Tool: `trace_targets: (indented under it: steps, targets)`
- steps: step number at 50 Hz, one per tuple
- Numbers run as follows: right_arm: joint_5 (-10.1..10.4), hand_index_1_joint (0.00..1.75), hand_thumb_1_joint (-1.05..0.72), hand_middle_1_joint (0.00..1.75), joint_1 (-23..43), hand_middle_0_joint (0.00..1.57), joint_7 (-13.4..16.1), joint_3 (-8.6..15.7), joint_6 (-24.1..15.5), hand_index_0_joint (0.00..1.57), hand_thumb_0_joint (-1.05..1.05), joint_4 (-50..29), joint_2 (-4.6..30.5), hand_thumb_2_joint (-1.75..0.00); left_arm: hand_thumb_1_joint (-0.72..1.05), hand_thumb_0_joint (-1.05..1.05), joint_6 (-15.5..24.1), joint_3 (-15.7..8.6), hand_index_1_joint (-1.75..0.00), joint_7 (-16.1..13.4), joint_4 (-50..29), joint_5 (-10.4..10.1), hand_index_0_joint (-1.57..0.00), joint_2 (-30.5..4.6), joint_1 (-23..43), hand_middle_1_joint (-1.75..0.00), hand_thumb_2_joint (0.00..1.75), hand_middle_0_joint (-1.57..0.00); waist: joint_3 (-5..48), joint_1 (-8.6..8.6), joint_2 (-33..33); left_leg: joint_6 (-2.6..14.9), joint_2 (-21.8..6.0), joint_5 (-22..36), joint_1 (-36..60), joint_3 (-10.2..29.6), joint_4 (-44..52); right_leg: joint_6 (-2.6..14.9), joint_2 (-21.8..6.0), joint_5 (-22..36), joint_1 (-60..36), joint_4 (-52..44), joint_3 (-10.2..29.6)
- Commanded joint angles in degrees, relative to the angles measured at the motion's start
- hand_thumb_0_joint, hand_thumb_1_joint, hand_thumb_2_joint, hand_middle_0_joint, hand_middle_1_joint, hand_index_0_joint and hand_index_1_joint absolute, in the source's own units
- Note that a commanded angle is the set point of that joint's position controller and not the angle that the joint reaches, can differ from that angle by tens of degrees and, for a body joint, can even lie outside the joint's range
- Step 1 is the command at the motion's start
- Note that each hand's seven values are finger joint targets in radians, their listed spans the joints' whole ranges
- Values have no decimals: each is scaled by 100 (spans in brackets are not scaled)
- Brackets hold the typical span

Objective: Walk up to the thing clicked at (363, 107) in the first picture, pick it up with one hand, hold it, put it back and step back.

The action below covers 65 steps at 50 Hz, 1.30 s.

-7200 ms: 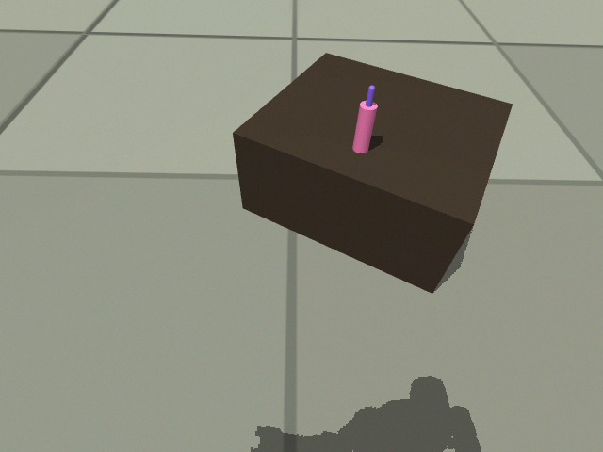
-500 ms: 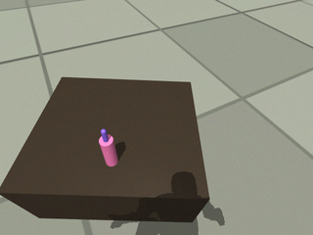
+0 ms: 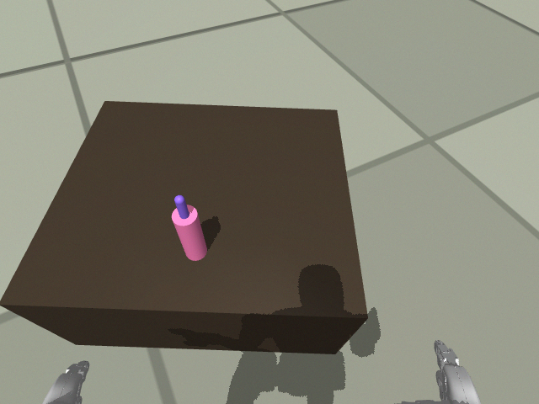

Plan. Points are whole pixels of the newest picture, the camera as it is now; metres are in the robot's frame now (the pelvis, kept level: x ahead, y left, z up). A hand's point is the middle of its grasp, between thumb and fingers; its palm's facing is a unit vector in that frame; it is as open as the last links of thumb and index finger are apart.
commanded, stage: go down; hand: left
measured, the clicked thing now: (188, 227) +0.52 +0.19 -0.22
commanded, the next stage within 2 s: none
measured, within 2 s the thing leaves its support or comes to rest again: neither
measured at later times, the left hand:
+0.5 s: hand (98, 388) +0.17 +0.26 -0.12, palm faces +0.05 -0.95 -0.32, open 17.5 cm
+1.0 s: hand (84, 389) +0.16 +0.28 -0.10, palm faces +0.09 -0.95 -0.30, open 17.5 cm
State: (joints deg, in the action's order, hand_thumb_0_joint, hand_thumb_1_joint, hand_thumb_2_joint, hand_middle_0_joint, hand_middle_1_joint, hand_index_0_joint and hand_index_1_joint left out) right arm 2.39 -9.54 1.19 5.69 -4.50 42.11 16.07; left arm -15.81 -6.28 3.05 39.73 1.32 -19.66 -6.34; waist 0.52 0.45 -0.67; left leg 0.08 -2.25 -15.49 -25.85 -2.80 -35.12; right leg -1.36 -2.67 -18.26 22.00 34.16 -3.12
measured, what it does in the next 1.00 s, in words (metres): stands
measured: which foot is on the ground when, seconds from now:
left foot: down 0.00-1.00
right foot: down 0.00-1.00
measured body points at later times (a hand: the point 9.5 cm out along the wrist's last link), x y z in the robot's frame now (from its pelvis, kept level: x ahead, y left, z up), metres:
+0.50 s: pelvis +0.02 +0.00 -0.01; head +0.06 +0.00 +0.44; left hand +0.16 +0.31 -0.09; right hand +0.18 -0.27 -0.09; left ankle +0.02 +0.12 -0.73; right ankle -0.01 -0.13 -0.73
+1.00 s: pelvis +0.01 +0.00 -0.01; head +0.05 +0.00 +0.44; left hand +0.16 +0.33 -0.08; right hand +0.18 -0.26 -0.07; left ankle +0.02 +0.12 -0.73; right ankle -0.01 -0.13 -0.73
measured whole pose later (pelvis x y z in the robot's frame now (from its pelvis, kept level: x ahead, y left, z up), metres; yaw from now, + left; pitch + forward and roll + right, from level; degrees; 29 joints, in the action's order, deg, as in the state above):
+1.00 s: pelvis +0.01 +0.00 -0.01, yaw +1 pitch +7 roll -1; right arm 1.4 -17.4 4.1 3.1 -7.2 26.3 13.6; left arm -17.4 -12.9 8.7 25.3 0.1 -22.5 -14.1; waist 3.9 0.6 -0.2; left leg -0.3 -2.6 -20.1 -28.8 -1.8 -42.0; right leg -1.3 -2.5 -22.7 24.3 40.2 -3.7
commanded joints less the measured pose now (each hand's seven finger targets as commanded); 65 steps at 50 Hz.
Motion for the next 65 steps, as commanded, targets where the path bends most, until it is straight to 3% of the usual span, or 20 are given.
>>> trace_targets:
  steps: [1,3,9,14,15,17,19,20,28,30,37,47,49,52,54,57,60,63,64,65]
  targets:
    - [-110,5,49,5,623,5,202,424,-444,5,0,-970,1082,-5,-61,0,326,-549,-7,-118,-1129,58,-7,-1309,652,-5,5,-9,1298,13,-164,30,151,772,818,171,367,211,275,787,-81,-332,39]
    - [-143,5,50,5,326,5,242,400,-488,5,0,-834,953,-5,-61,0,333,-502,-7,-138,-1088,57,-7,-1121,260,-6,6,-9,1273,7,-283,13,137,808,824,189,318,224,274,814,-43,-251,24]
    - [-158,5,51,5,258,5,344,476,-563,5,0,-1197,1079,-5,-58,0,131,-631,-5,-107,-1139,-15,-7,-1132,-173,-4,4,-9,1474,34,-94,19,140,1409,895,199,186,181,289,1393,-275,-185,-22]
    - [-124,5,52,5,-192,5,299,277,-496,5,0,-881,680,-4,-59,0,30,-697,-5,45,-1343,-5,-8,-1327,60,-4,2,-9,1050,29,-161,39,200,1189,639,142,145,181,253,1264,-32,-218,-6]
    - [-118,5,53,5,-20,5,298,368,-527,5,0,-1210,847,-4,-59,0,6,-705,-5,67,-1260,-6,-9,-1304,-20,-5,1,-10,1053,68,-53,46,195,1178,638,136,136,162,253,1263,-69,-227,-8]
    - [-110,5,54,5,-240,5,279,320,-507,5,0,-1017,722,-4,-61,0,9,-648,-7,144,-1429,2,-9,-1273,33,-6,3,-10,995,95,-83,61,230,1188,644,95,64,142,222,1340,10,-212,35]
    - [-104,5,54,5,-49,5,280,466,-550,5,0,-1460,992,-4,-59,0,-25,-790,-6,207,-1426,30,-9,-1436,-112,-5,2,-9,1262,90,-89,47,194,1529,763,138,20,151,238,1610,-141,-118,14]
    - [-109,5,54,5,-203,5,270,371,-534,5,0,-1312,861,-4,-60,0,-21,-772,-6,220,-1568,32,-9,-1415,-52,-5,2,-9,1327,47,-213,27,182,1726,846,159,-5,156,245,1747,-155,-64,4]
    - [-133,5,54,5,-106,5,290,390,-578,5,0,-1854,854,-4,-61,0,39,-892,-5,283,-1771,-20,-8,-1370,-222,-4,2,-9,1310,47,-165,23,150,1345,739,220,11,174,258,1337,-87,-58,-9]
    - [-124,5,54,5,-406,5,289,185,-532,5,0,-1516,564,-4,-61,0,58,-857,-5,313,-1924,-46,-8,-1341,-185,-4,3,-9,1204,13,-300,28,191,1254,710,188,-32,176,231,1273,19,-75,21]
    - [-130,5,55,5,-379,5,347,289,-540,5,0,-2065,732,-4,-61,0,66,-1074,-6,370,-2052,-54,-7,-1562,-268,-5,4,-8,1324,53,-169,35,184,1368,683,180,-130,140,224,1416,17,3,42]
    - [-121,5,56,5,-662,5,362,76,-532,5,0,-2494,554,-4,-61,0,56,-1180,-6,537,-2293,-130,-7,-1573,-507,-6,5,-8,1148,40,-306,24,169,1067,517,190,-149,167,250,1094,175,62,5]
    - [-108,5,55,5,-850,5,356,22,-530,5,0,-2441,472,-4,-61,0,57,-1168,-6,582,-2309,-132,-7,-1587,-435,-5,5,-8,1104,71,-309,30,179,974,503,175,-170,164,240,1015,251,77,23]
    - [-95,5,56,5,-459,5,391,14,-605,5,0,-3084,576,-4,-61,0,149,-1276,-6,592,-2469,-162,-7,-1791,193,-5,6,-7,1192,133,-159,49,168,792,438,188,-196,135,223,887,247,49,48]
    - [-89,5,56,5,-878,5,411,-315,-598,5,0,-2815,236,-4,-59,0,272,-1364,-6,582,-2555,-176,-6,-1989,609,-5,7,-7,1132,127,-257,75,205,623,375,154,-261,123,172,782,293,25,118]
    - [-66,5,56,5,-747,5,493,0,-698,5,0,-2909,517,-4,-59,0,439,-1587,-6,630,-2289,-228,-5,-2376,1410,-4,7,-6,1288,295,-382,58,152,483,446,224,-263,136,190,664,448,102,121]
    - [-64,5,57,5,-1144,5,507,81,-733,5,0,-2545,609,-4,-56,0,577,-1760,-7,796,-1983,-300,-5,-2678,1858,-6,9,-6,1290,305,-815,11,135,303,508,244,-206,189,209,483,576,155,97]
    - [-20,5,56,5,-860,5,502,210,-822,5,0,-2637,742,-4,-54,0,647,-1779,-5,1019,-1397,-412,-5,-2690,2088,-4,7,-5,1376,279,-663,28,147,334,574,258,-214,187,209,502,550,105,87]
    - [-23,5,55,5,-852,5,482,142,-855,5,0,-2674,715,-4,-57,0,679,-1707,-5,1131,-1073,-428,-5,-2638,2202,-4,7,-6,1377,296,-559,31,116,403,583,292,-199,185,241,537,553,117,51]
    - [-15,5,55,5,-841,5,447,-53,-862,5,0,-2583,586,-4,-58,0,717,-1722,-5,1244,-814,-470,-5,-2652,2139,-4,6,-6,1369,165,-645,19,95,515,547,312,-190,203,255,594,511,149,23]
